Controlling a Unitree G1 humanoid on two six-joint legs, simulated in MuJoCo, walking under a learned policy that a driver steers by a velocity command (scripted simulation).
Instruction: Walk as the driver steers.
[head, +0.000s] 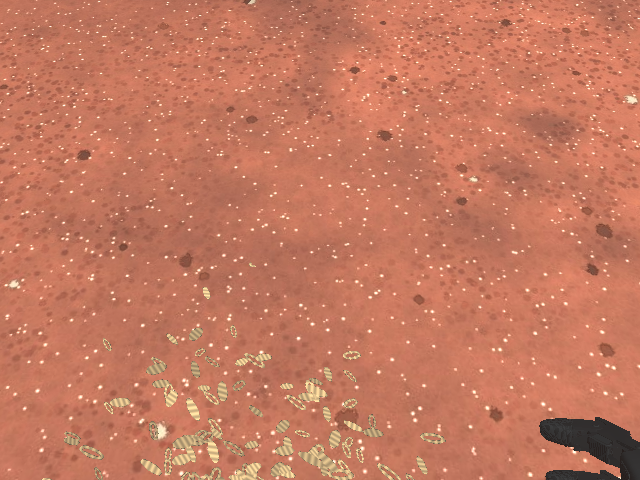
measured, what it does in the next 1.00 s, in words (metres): walks ahead, turning right: left foot, then right foot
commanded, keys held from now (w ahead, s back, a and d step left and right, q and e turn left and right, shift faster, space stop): w+e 0.66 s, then e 0.26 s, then q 0.08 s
